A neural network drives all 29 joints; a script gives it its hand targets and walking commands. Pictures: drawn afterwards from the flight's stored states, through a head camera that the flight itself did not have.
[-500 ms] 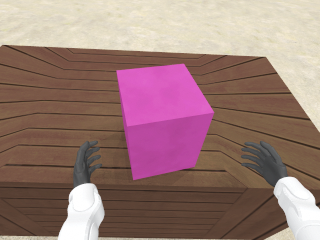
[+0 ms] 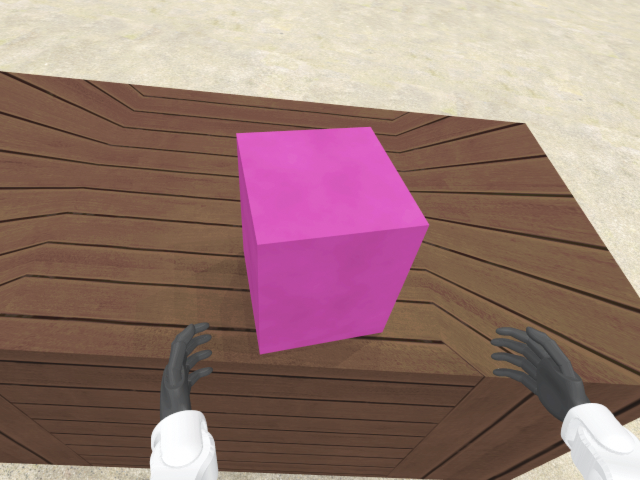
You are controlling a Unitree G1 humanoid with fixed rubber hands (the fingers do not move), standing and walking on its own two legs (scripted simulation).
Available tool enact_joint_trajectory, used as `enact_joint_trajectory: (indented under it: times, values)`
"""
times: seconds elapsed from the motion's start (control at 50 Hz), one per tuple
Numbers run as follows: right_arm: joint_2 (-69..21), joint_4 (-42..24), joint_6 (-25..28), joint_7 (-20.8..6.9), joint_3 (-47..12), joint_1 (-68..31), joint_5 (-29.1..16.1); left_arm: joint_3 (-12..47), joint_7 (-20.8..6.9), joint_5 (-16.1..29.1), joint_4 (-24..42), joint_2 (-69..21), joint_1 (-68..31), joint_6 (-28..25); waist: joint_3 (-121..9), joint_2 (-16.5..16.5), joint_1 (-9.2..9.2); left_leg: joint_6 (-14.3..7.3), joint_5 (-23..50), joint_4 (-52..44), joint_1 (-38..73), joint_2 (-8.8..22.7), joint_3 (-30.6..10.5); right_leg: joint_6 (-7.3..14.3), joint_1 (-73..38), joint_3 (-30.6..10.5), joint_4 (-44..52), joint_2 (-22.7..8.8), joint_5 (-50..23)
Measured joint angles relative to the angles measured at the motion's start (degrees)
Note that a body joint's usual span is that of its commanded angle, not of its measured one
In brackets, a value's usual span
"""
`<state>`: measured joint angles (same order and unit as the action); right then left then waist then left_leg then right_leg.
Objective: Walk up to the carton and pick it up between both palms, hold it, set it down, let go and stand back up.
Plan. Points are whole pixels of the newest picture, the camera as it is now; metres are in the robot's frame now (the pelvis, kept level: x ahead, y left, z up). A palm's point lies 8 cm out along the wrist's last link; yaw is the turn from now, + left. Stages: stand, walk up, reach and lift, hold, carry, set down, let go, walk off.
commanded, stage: set down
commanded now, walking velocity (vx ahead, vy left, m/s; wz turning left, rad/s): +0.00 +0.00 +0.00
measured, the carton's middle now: (315, 240) +0.46 +0.06 +0.04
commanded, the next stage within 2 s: let go in 1.52 s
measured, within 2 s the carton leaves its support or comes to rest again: neither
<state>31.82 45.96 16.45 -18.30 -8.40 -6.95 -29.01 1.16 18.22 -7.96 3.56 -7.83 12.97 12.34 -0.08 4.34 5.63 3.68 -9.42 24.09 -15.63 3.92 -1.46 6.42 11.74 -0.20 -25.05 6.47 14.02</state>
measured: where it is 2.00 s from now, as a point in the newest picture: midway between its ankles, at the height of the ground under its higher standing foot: outside the picture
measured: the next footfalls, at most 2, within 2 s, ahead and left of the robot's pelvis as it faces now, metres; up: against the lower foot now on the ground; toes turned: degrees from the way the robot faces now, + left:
none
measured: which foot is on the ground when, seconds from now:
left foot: down 0.00-1.00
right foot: down 0.00-1.00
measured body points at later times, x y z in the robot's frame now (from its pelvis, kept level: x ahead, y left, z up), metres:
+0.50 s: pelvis +0.00 +0.03 +0.00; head +0.02 +0.04 +0.45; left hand +0.21 +0.20 -0.01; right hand +0.25 -0.26 -0.01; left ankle +0.03 +0.17 -0.74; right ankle -0.01 -0.05 -0.74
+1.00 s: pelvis +0.03 +0.04 +0.01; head +0.03 +0.04 +0.46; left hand +0.20 +0.25 -0.05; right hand +0.20 -0.20 -0.06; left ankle +0.03 +0.17 -0.74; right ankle -0.01 -0.05 -0.74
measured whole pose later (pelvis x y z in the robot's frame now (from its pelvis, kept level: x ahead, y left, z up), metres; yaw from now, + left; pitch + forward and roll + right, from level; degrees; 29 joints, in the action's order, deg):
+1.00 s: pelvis +0.03 +0.04 +0.01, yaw +1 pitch +0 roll +0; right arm 18.7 38.5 16.4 -9.0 -4.6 12.3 -12.0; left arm -2.9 6.3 -2.2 -19.4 2.8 16.4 3.2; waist -0.3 -0.4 -0.2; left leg 1.1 -10.2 21.0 -11.2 0.9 -0.6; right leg 2.9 6.1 -0.7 -19.6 3.1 13.9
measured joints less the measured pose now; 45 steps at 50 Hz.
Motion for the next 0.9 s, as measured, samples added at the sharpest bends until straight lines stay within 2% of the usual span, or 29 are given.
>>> enact_joint_trajectory:
  times: [0.1,0.18,0.24,0.32,0.4,0.5,0.54,0.62,0.7,0.9]
  values:
    - [-1.87,-0.45,4.16,0.46,-0.69,5.52,-0.7,0.26,-0.11,0.73,-1.07,1.34,5.79,-5.35,0.13,-0.99,-1.52,-0.3,-2.01,3.72,-2.07,-0.74,0.03,-0.42,2.12,0.47,-4.23,-0.79,2.59]
    - [-2.32,-2.55,6.59,0.68,-1.81,9.16,-0.63,-0.17,-0.15,1.28,-0.94,2.5,6.1,-9.16,-0.36,-3.01,-1.94,-0.51,-1.95,5.12,-3.25,-0.94,0.73,-0.36,3.61,-0.06,-5.92,-1.06,3.12]
    - [-2.69,-4.69,6.71,1.11,-1.46,10.96,0.41,-0.52,-0.57,3.1,-2.02,3.07,4.96,-9.36,-1.89,-4.16,-2.1,-0.76,-2.31,3.98,-3.48,-1.28,1.53,-1.59,4.28,-0.87,-5.18,-1.51,2.86]
    - [-2.03,-6.37,5.83,1.41,-0.09,10.42,2.25,-0.04,-1.58,4.85,-4.09,2.76,2.96,-8.16,-3.05,-4.99,-1.89,-1.19,-1.0,1.39,-2.98,-1.43,2.72,-2.12,4.32,-2.06,-2.97,-1.77,1.36]
    - [-0.13,-4.44,5.13,0.9,0.51,8.56,2.47,0.27,-2.39,4.28,-5.48,1.08,2.04,-7.42,-2.75,-4.28,-1.19,-1.56,-0.08,-0.42,-2.11,-1.37,3.46,-2.54,3.63,-2.81,-1.02,-1.78,0.06]
    - [0.9,1.4,4.41,-0.01,0.53,6.71,2.76,0.21,-2.42,2.01,-7.52,0.22,2.43,-7.51,-1.71,-1.76,0.17,-1.44,-0.06,-0.37,-1.78,-1.15,3.34,-2.43,3.09,-2.68,-0.65,-1.59,-0.18]
    - [0.11,2.85,3.92,0.07,0.85,6.16,3.43,-0.22,-2.51,1.7,-8.66,0.91,2.62,-7.24,-1.49,-0.71,0.08,-1.31,-0.32,0.16,-2.07,-1.13,2.98,-2.29,3.22,-2.3,-1.05,-1.55,0.12]
    - [-2.77,3.76,2.5,1.04,2.28,5.76,5.56,-1.47,-3.23,1.48,-11.35,3.63,1.87,-6.39,-0.92,0.54,-0.98,-1.11,-0.81,0.98,-2.39,-1.31,2.02,-2.07,3.07,-1.3,-1.57,-1.69,0.83]
    - [-5.97,2.18,1.04,2.81,3.2,7.67,7.93,-3.33,-4.87,1.35,-14.07,6.73,0.42,-6.18,-0.69,0.26,-2.28,-1.09,-1.27,1.15,-1.86,-1.77,1.19,-2.17,1.83,-0.46,-0.71,-2.15,-0.23]
    - [-12.2,-5.81,-0.33,7.87,3.72,17.8,14.73,-4.16,-10.48,4.79,-20.1,10.52,2.94,-7.85,-1.22,-4.54,-5.68,-2.24,-1.4,-1.97,3.08,-2.92,0.55,-3.22,-4.26,-0.11,3.98,-3.2,0.76]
